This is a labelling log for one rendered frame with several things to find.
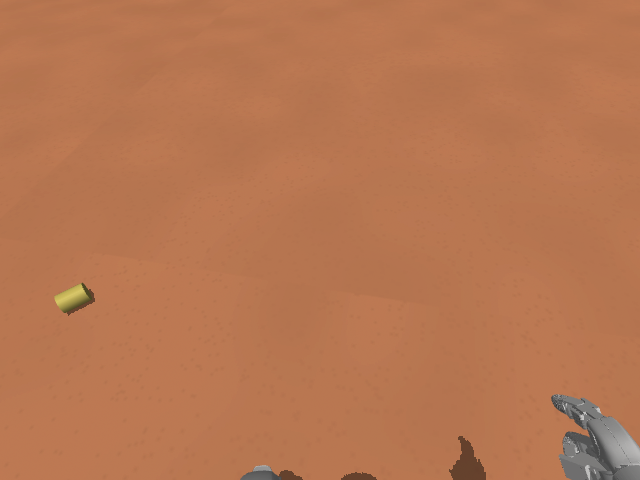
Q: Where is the right robot hand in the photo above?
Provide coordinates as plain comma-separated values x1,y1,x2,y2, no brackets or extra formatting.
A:
551,394,640,480

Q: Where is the can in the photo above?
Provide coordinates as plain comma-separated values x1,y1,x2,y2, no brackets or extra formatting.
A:
54,283,92,313

